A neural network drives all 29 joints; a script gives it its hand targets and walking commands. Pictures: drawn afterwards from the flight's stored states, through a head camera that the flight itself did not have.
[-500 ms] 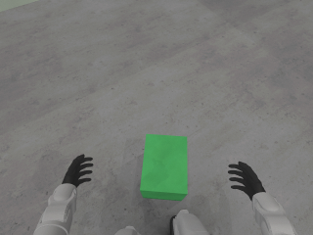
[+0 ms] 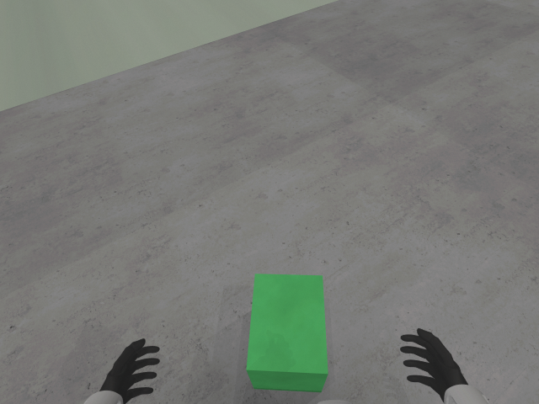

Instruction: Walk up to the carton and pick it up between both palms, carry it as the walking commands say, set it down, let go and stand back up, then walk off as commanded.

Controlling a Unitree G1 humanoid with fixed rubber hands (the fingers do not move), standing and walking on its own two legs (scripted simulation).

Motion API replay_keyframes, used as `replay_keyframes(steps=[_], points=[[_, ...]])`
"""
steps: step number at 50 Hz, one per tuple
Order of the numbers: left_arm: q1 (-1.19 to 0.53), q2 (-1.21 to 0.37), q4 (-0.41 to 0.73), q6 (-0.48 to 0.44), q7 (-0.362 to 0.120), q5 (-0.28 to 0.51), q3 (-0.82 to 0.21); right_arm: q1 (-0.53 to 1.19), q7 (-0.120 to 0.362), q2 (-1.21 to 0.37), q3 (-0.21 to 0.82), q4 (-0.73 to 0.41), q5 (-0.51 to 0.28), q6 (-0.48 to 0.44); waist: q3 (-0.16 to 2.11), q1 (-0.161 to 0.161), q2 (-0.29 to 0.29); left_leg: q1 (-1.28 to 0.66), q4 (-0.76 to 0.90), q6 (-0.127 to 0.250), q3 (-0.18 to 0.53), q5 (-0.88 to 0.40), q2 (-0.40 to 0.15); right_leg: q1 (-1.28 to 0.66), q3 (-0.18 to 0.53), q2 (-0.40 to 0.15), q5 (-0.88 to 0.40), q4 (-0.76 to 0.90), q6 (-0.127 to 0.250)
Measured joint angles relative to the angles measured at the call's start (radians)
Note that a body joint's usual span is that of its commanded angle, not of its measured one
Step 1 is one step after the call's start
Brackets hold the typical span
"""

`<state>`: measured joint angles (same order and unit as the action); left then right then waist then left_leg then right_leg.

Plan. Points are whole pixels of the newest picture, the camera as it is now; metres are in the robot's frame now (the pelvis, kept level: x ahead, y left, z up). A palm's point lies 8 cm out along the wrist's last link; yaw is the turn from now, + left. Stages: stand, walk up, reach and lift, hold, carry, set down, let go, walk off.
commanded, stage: let go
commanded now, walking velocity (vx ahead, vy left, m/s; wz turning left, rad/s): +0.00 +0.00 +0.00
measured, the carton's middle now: (287, 332) +0.43 -0.04 -0.64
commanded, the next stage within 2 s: stand in 0.14 s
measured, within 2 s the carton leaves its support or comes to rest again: neither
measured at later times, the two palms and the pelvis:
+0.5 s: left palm (104, 365) +0.21 +0.27 -0.07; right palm (441, 402) +0.13 -0.24 -0.09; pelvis +0.03 +0.03 +0.00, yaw +0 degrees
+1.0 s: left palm (101, 369) +0.20 +0.27 -0.06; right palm (446, 400) +0.13 -0.24 -0.08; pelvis +0.02 +0.02 +0.00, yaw +0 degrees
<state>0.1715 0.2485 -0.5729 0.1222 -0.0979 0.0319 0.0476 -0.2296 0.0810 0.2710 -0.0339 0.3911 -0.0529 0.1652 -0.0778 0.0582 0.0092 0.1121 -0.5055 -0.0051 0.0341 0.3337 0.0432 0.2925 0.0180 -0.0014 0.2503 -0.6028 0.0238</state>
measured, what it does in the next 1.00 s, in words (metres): stands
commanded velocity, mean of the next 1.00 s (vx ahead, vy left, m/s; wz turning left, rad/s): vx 0.00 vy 0.00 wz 0.00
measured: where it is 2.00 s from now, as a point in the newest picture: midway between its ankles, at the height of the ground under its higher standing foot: outside the picture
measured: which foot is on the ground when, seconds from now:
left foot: down 0.00-1.00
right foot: down 0.00-1.00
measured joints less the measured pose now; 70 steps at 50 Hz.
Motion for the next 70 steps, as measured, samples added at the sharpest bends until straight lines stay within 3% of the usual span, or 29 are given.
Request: replay_keyframes(steps=[9, 16, 26, 34, 47, 70], points=[[0.000, 0.000, 0.016, -0.014, 0.021, -0.005, -0.008, 0.012, -0.019, 0.000, 0.000, 0.000, 0.001, 0.057, -0.006, 0.000, -0.013, -0.010, 0.020, 0.000, 0.000, 0.000, -0.004, -0.010, 0.000, 0.003, 0.000, 0.020, 0.000], [0.001, 0.000, 0.016, -0.075, 0.065, -0.043, -0.008, -0.002, -0.070, 0.000, 0.000, 0.077, 0.020, -0.061, 0.012, 0.000, 0.015, 0.019, -0.045, 0.001, 0.000, 0.045, -0.015, -0.010, -0.002, 0.016, 0.010, 0.020, -0.003], [0.001, 0.000, 0.015, -0.100, 0.077, -0.046, 0.013, -0.057, -0.074, 0.000, 0.000, 0.177, 0.032, -0.125, 0.029, 0.000, -0.001, 0.030, -0.070, 0.020, 0.000, 0.076, -0.015, -0.009, -0.002, 0.016, 0.026, 0.020, -0.011], [0.001, 0.000, -0.001, -0.102, 0.080, -0.046, 0.013, -0.045, -0.087, 0.000, 0.000, 0.187, 0.032, -0.140, 0.035, 0.000, -0.021, 0.030, -0.070, 0.022, 0.000, 0.078, -0.015, -0.009, -0.002, 0.016, 0.029, 0.020, -0.011], [0.001, 0.000, -0.039, -0.118, 0.084, -0.046, 0.013, -0.044, -0.092, 0.000, 0.000, 0.204, 0.032, -0.150, 0.081, 0.000, 0.010, 0.029, -0.067, 0.022, 0.000, 0.068, -0.015, -0.009, -0.002, 0.016, 0.021, 0.020, -0.011], [0.001, 0.000, -0.050, -0.137, 0.085, -0.046, 0.013, -0.057, -0.092, 0.000, 0.000, 0.252, 0.032, -0.171, 0.086, 0.000, 0.001, 0.026, -0.059, 0.022, 0.000, 0.043, -0.015, -0.009, -0.002, 0.016, 0.000, 0.020, -0.011]])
